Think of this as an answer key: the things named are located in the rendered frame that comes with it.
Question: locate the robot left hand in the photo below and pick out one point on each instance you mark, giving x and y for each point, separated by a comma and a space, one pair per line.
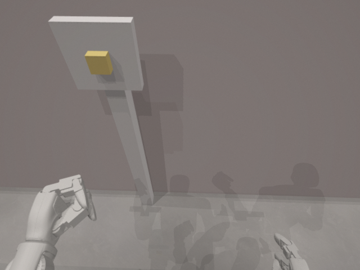
43, 221

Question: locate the left robot forearm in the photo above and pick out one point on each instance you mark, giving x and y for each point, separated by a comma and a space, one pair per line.
33, 255

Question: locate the robot right hand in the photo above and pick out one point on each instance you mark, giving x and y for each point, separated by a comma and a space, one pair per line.
291, 252

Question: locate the panel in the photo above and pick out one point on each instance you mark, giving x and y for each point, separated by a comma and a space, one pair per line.
75, 35

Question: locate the button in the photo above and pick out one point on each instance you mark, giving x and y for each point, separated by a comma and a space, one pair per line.
99, 62

